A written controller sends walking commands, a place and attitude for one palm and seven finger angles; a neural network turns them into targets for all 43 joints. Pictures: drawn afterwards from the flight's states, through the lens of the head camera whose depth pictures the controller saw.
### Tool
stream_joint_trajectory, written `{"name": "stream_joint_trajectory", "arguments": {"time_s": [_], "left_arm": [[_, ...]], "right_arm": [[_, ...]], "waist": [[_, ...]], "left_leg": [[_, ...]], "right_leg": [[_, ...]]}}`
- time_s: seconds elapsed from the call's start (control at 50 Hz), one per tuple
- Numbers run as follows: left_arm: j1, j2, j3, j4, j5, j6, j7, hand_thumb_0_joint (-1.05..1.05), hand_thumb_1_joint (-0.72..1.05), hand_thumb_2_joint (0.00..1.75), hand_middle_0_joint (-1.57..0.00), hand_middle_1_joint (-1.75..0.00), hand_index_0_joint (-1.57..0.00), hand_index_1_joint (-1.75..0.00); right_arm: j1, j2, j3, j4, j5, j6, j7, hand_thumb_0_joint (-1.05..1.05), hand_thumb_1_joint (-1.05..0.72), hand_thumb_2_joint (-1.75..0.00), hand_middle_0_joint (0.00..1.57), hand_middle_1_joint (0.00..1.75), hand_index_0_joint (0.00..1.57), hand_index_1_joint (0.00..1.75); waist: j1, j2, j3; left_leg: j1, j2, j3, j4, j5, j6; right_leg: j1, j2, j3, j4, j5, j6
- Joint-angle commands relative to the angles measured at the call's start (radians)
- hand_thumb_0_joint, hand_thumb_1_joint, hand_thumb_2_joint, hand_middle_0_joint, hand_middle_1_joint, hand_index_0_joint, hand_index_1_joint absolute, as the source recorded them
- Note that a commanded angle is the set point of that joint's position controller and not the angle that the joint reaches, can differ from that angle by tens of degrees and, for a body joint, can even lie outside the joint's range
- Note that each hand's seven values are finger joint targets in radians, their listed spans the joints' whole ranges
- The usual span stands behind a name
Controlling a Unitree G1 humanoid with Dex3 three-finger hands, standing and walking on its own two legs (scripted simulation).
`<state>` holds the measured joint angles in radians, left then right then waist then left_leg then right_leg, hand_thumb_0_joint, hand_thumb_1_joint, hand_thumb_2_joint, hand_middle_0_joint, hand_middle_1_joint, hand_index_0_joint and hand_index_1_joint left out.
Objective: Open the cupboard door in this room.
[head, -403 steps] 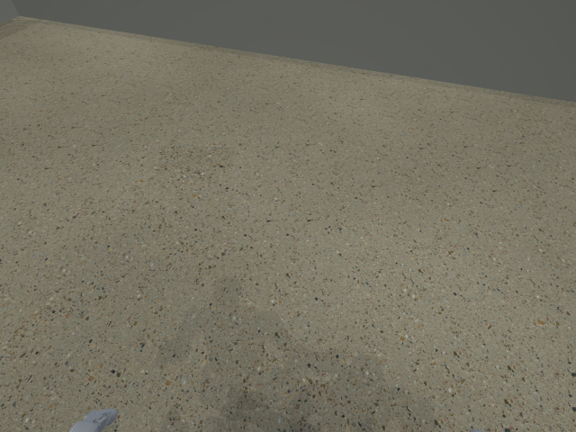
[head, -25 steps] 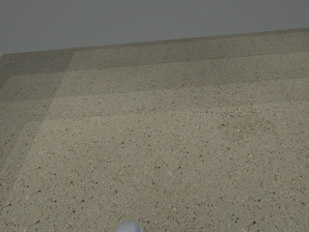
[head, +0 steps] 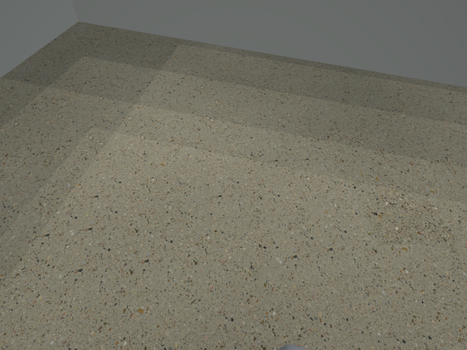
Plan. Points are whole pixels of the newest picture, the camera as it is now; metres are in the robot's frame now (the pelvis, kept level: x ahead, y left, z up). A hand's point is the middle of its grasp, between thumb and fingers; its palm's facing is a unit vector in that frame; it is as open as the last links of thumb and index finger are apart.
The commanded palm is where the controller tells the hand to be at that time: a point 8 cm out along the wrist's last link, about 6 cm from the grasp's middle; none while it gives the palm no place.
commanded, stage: turn or walk to find it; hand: left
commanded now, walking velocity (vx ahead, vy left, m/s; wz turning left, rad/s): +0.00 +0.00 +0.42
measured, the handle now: out of the picture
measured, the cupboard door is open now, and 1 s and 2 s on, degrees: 0 0 0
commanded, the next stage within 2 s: none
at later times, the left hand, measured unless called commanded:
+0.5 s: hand out of the picture +0.01 +0.14 -0.15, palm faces +0.24 -0.93 -0.27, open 7.4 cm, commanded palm none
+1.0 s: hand out of the picture -0.09 +0.20 -0.17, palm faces +0.48 -0.85 -0.24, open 7.4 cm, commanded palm none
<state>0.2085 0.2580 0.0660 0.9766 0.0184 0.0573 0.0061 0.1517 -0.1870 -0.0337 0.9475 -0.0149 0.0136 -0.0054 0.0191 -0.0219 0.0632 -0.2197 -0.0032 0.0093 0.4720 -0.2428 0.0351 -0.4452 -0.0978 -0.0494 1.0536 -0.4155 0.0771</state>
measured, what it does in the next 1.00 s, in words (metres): steps on the spot, turning left: right foot, then left foot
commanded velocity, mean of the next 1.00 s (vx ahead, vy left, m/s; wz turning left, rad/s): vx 0.00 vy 0.00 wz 0.42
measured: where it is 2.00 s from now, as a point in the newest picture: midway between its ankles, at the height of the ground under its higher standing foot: outside the picture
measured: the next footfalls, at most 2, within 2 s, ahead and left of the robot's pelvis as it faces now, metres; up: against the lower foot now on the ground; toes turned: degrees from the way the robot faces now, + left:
right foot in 0.24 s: +0.03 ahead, -0.14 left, +0.00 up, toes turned +2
left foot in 0.74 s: -0.06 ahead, +0.09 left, +0.00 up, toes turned +26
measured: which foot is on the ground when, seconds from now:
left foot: down 0.00-0.24, up 0.26-0.72, down 0.74-1.00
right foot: up 0.00-0.22, down 0.24-0.74, up 0.76-1.00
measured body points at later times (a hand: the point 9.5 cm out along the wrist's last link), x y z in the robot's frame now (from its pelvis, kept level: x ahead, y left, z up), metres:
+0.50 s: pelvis -0.02 -0.06 +0.00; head +0.01 -0.09 +0.45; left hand +0.00 +0.19 -0.13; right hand +0.05 -0.31 -0.17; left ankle -0.09 +0.10 -0.64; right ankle -0.01 -0.14 -0.74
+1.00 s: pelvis -0.05 -0.02 +0.00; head -0.03 +0.01 +0.45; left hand -0.11 +0.25 -0.15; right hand +0.15 -0.19 -0.13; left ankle -0.09 +0.07 -0.74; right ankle +0.00 -0.16 -0.67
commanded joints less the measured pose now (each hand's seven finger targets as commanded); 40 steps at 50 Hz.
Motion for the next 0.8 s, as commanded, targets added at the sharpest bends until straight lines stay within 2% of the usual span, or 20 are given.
{"name": "stream_joint_trajectory", "arguments": {"time_s": [0.0,0.1,0.14,0.18,0.2,0.22,0.24,0.26,0.28,0.32,0.38,0.46,0.56,0.64,0.66,0.68,0.7,0.72,0.74,0.78], "left_arm": [[-0.047,0.045,0.007,-0.095,-0.005,-0.022,0.009,0.0,0.9,0.9,-0.2,-0.3,-0.2,-0.3],[-0.058,0.032,0.002,-0.119,-0.011,-0.03,0.014,0.0,0.9,0.9,-0.2,-0.3,-0.2,-0.3],[-0.016,0.037,0.003,-0.109,-0.014,-0.037,0.015,0.0,0.9,0.9,-0.2,-0.3,-0.2,-0.3],[0.055,0.06,0.011,-0.091,-0.012,-0.049,0.02,0.0,0.9,0.9,-0.2,-0.3,-0.2,-0.3],[0.089,0.126,0.023,-0.089,0.001,-0.06,0.026,0.0,0.9,0.9,-0.2,-0.3,-0.2,-0.3],[0.092,0.211,0.04,-0.097,0.012,-0.065,0.03,0.0,0.9,0.9,-0.2,-0.3,-0.2,-0.3],[0.079,0.202,0.033,-0.112,0.002,-0.057,0.033,0.0,0.9,0.9,-0.2,-0.3,-0.2,-0.3],[0.005,0.158,0.033,-0.128,0.001,-0.061,0.036,0.0,0.9,0.9,-0.2,-0.3,-0.2,-0.3],[-0.052,0.138,0.026,-0.142,-0.002,-0.059,0.033,0.0,0.9,0.9,-0.2,-0.3,-0.2,-0.3],[-0.1,0.086,0.008,-0.149,-0.004,-0.063,0.03,0.0,0.9,0.9,-0.2,-0.3,-0.2,-0.3],[-0.034,0.078,0.004,-0.131,-0.003,-0.072,0.028,0.0,0.9,0.9,-0.2,-0.3,-0.2,-0.3],[0.047,0.09,0.009,-0.097,0.001,-0.072,0.03,0.0,0.9,0.9,-0.2,-0.3,-0.2,-0.3],[0.094,0.125,0.021,-0.068,0.012,-0.066,0.029,0.0,0.9,0.9,-0.2,-0.3,-0.2,-0.3],[0.096,0.152,0.03,-0.047,0.012,-0.059,0.025,0.0,0.9,0.9,-0.2,-0.3,-0.2,-0.3],[0.082,0.154,0.031,-0.045,0.009,-0.057,0.025,0.0,0.9,0.9,-0.2,-0.3,-0.2,-0.3],[0.07,0.144,0.031,-0.045,0.001,-0.053,0.023,0.0,0.9,0.9,-0.2,-0.3,-0.2,-0.3],[0.071,0.115,0.024,-0.059,-0.008,-0.045,0.02,0.0,0.9,0.9,-0.2,-0.3,-0.2,-0.3],[0.048,0.046,0.006,-0.096,-0.011,-0.041,0.015,0.0,0.9,0.9,-0.2,-0.3,-0.2,-0.3],[-0.005,0.05,-0.003,-0.114,-0.003,-0.028,0.02,0.0,0.9,0.9,-0.2,-0.3,-0.2,-0.3],[-0.04,0.056,0.006,-0.095,-0.002,-0.018,0.019,0.0,0.9,0.9,-0.2,-0.3,-0.2,-0.3]], "right_arm": [[0.083,-0.213,-0.059,-0.037,-0.006,-0.005,-0.013,0.0,-0.9,-0.9,0.2,0.3,0.2,0.3],[0.072,-0.219,-0.068,-0.049,-0.013,0.005,-0.009,0.0,-0.9,-0.9,0.2,0.3,0.2,0.3],[0.056,-0.214,-0.07,-0.055,-0.012,0.008,-0.006,0.0,-0.9,-0.9,0.2,0.3,0.2,0.3],[0.036,-0.193,-0.07,-0.066,-0.002,0.01,-0.002,0.0,-0.9,-0.9,0.2,0.3,0.2,0.3],[0.05,-0.139,-0.063,-0.073,0.007,0.009,0.003,0.0,-0.9,-0.9,0.2,0.3,0.2,0.3],[0.034,-0.093,-0.054,-0.104,0.005,0.011,0.005,0.0,-0.9,-0.9,0.2,0.3,0.2,0.3],[0.015,-0.144,-0.07,-0.1,-0.003,0.023,0.004,0.0,-0.9,-0.9,0.2,0.3,0.2,0.3],[0.041,-0.148,-0.074,-0.076,-0.01,0.036,0.008,0.0,-0.9,-0.9,0.2,0.3,0.2,0.3],[0.062,-0.146,-0.078,-0.051,-0.01,0.044,0.013,0.0,-0.9,-0.9,0.2,0.3,0.2,0.3],[0.113,-0.131,-0.076,-0.015,-0.011,0.048,0.022,0.0,-0.9,-0.9,0.2,0.3,0.2,0.3],[0.12,-0.122,-0.07,-0.004,-0.01,0.05,0.022,0.0,-0.9,-0.9,0.2,0.3,0.2,0.3],[0.058,-0.118,-0.062,-0.013,-0.009,0.05,0.02,0.0,-0.9,-0.9,0.2,0.3,0.2,0.3],[-0.009,-0.096,-0.044,-0.028,0.0,0.037,0.018,0.0,-0.9,-0.9,0.2,0.3,0.2,0.3],[0.012,-0.09,-0.032,-0.027,0.009,0.018,0.013,0.0,-0.9,-0.9,0.2,0.3,0.2,0.3],[0.038,-0.095,-0.033,-0.022,0.008,0.014,0.012,0.0,-0.9,-0.9,0.2,0.3,0.2,0.3],[0.074,-0.116,-0.037,-0.012,0.006,0.007,0.013,0.0,-0.9,-0.9,0.2,0.3,0.2,0.3],[0.111,-0.178,-0.051,-0.008,0.001,-0.002,0.012,0.0,-0.9,-0.9,0.2,0.3,0.2,0.3],[0.152,-0.266,-0.071,-0.01,-0.003,-0.005,0.008,0.0,-0.9,-0.9,0.2,0.3,0.2,0.3],[0.184,-0.294,-0.076,0.006,-0.003,0.006,0.001,0.0,-0.9,-0.9,0.2,0.3,0.2,0.3],[0.107,-0.24,-0.061,0.0,-0.007,0.0,-0.017,0.0,-0.9,-0.9,0.2,0.3,0.2,0.3]], "waist": [[-0.051,0.158,-0.076],[-0.051,0.183,-0.099],[-0.031,0.195,-0.114],[0.012,0.129,-0.126],[0.026,-0.055,-0.151],[0.036,-0.3,-0.109],[0.038,-0.197,-0.093],[0.001,-0.208,-0.059],[-0.023,-0.164,-0.017],[-0.06,-0.11,0.007],[-0.039,-0.13,-0.016],[-0.001,-0.125,-0.025],[0.031,-0.152,-0.069],[0.023,-0.163,-0.125],[0.003,-0.17,-0.127],[-0.023,-0.114,-0.145],[-0.047,0.041,-0.169],[-0.068,0.323,-0.153],[-0.09,0.278,-0.146],[-0.067,0.282,-0.08]], "left_leg": [[0.119,0.241,-0.248,-0.137,0.43,0.13],[0.072,0.228,-0.313,-0.103,0.431,0.134],[0.023,0.203,-0.323,-0.072,0.425,0.118],[-0.119,0.144,-0.296,-0.004,0.265,0.059],[-0.266,0.053,-0.21,0.139,0.046,-0.003],[-0.402,-0.074,-0.061,0.372,-0.303,-0.065],[-0.352,-0.03,-0.104,0.549,-0.338,-0.058],[-0.348,-0.009,-0.136,0.643,-0.274,-0.057],[-0.344,-0.001,-0.114,0.716,-0.217,-0.061],[-0.339,0.018,-0.079,0.767,-0.118,-0.078],[-0.352,0.025,-0.056,0.764,-0.073,-0.102],[-0.351,0.045,-0.039,0.672,-0.114,-0.115],[-0.269,0.049,0.025,0.42,-0.215,-0.11],[-0.147,0.029,0.081,0.178,-0.177,-0.088],[-0.079,0.029,0.091,0.092,-0.094,-0.083],[0.031,0.034,0.082,-0.037,0.04,-0.071],[0.179,0.135,-0.048,-0.099,0.216,-0.031],[0.279,0.363,-0.333,-0.119,0.564,0.07],[0.209,0.428,-0.336,-0.118,0.636,0.158],[0.145,0.34,-0.267,-0.123,0.576,0.153]], "right_leg": [[-0.06,0.008,0.019,-0.072,-0.015,0.015],[0.058,0.046,0.011,-0.284,-0.035,-0.001],[0.152,0.065,0.002,-0.411,0.037,-0.008],[0.348,0.041,0.009,-0.633,0.214,-0.016],[0.486,-0.12,0.162,-0.739,0.203,-0.058],[0.467,-0.356,0.397,-0.785,0.307,-0.17],[0.314,-0.4,0.368,-0.796,0.293,-0.233],[0.236,-0.334,0.311,-0.825,0.175,-0.222],[0.192,-0.289,0.256,-0.833,0.108,-0.198],[0.184,-0.213,0.111,-0.798,0.2,-0.161],[0.261,-0.197,0.044,-0.777,0.296,-0.161],[0.326,-0.233,0.05,-0.761,0.372,-0.186],[0.395,-0.264,0.014,-0.692,0.564,-0.217],[0.425,-0.27,-0.024,-0.59,0.69,-0.204],[0.386,-0.261,-0.05,-0.554,0.657,-0.176],[0.322,-0.237,-0.088,-0.489,0.587,-0.132],[0.17,-0.171,-0.136,-0.353,0.39,-0.073],[-0.084,-0.046,-0.15,-0.164,-0.133,-0.006],[-0.079,-0.029,-0.061,-0.038,-0.252,-0.008],[-0.108,-0.041,0.003,0.04,-0.145,-0.008]]}}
